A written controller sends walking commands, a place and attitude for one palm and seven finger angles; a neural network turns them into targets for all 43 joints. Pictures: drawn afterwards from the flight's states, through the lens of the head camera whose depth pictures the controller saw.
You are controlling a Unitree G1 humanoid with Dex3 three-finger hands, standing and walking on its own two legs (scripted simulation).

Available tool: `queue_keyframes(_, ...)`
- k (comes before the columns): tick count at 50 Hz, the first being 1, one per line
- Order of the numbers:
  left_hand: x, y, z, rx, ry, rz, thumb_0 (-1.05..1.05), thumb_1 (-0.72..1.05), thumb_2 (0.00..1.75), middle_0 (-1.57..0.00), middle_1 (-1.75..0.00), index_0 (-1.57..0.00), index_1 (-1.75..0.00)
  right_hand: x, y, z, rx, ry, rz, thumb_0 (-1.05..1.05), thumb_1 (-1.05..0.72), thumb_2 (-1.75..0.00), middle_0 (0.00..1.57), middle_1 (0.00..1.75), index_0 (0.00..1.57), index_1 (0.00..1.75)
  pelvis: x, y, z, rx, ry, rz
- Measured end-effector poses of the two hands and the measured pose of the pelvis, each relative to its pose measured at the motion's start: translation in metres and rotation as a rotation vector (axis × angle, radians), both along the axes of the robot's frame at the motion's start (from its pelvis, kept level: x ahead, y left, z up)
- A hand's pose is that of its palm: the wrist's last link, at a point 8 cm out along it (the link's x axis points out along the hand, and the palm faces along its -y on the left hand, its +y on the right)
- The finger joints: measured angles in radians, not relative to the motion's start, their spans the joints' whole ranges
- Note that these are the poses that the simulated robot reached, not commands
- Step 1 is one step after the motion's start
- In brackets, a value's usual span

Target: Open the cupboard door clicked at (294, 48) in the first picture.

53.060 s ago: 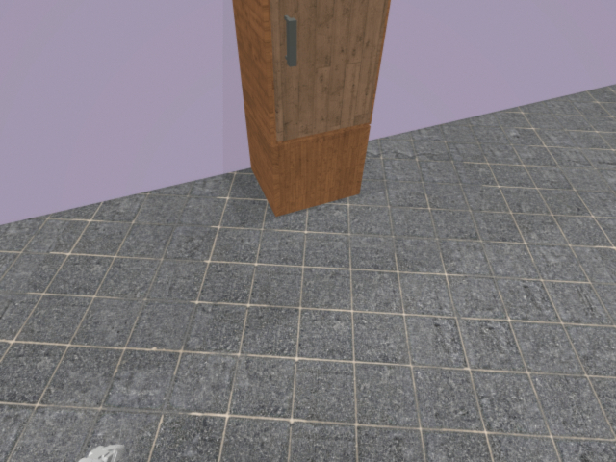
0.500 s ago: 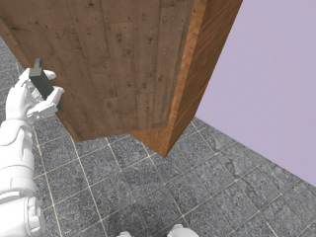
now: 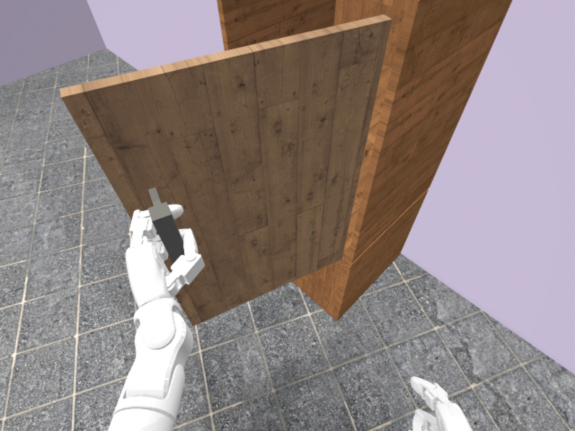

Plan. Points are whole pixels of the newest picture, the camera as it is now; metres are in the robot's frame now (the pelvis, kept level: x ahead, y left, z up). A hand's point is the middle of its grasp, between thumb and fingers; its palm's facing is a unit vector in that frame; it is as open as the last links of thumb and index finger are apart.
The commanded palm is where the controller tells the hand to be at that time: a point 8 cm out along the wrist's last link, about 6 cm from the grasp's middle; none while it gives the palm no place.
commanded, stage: pull the door open along its arc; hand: left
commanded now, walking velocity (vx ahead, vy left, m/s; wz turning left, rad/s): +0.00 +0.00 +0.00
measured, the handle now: (169, 231) +0.37 +0.20 +0.07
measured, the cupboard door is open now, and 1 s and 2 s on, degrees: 72 82 85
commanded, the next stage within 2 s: open thumb and fingers to let go in 0.14 s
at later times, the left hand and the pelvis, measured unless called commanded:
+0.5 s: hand (218, 286) +0.29 +0.11 +0.07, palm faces +0.43 -0.90 -0.02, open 7.5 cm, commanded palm +0.24 +0.16 +0.06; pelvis -0.01 -0.03 +0.00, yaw +2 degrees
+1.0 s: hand (217, 288) +0.28 +0.11 +0.07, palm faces +0.37 -0.93 +0.00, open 14.3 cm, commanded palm +0.24 +0.15 +0.06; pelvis -0.01 -0.01 +0.00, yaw +1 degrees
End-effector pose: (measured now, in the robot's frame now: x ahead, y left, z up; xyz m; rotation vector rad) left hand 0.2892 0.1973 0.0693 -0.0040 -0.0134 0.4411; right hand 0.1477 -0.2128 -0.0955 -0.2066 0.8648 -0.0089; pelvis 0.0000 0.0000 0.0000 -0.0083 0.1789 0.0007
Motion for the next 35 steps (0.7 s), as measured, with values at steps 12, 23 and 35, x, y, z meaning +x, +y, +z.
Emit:
queue_keyframes(12,-0.054,-0.05,0.002,-0.018,0.03,-0.046,-0.01,0.65,0.76,-0.29,-1.32,-0.31,-1.33,0.008,-0.025,0.01,-0.018,-0.061,-0.001,0.02,-0.91,-0.9,0.2,0.3,0.2,0.3,0.001,-0.019,0.005,0.016,-0.055,0.009)
queue_keyframes(23,-0.045,-0.047,0.001,0.022,0.029,0.006,-0.01,0.52,0.74,-0.36,-1.31,-0.35,-1.32,0.023,-0.029,0.008,-0.029,-0.084,0.016,0.02,-0.91,-0.9,0.2,0.3,0.2,0.3,-0.007,-0.031,0.003,0.022,-0.052,0.026)
queue_keyframes(35,-0.043,-0.041,0.001,0.001,0.027,-0.026,0.0,-0.12,0.47,-0.33,-1.24,-0.33,-1.24,0.011,-0.025,0.005,-0.023,-0.053,0.007,0.02,-0.91,-0.9,0.2,0.3,0.2,0.3,-0.005,-0.026,0.005,0.022,-0.054,0.021)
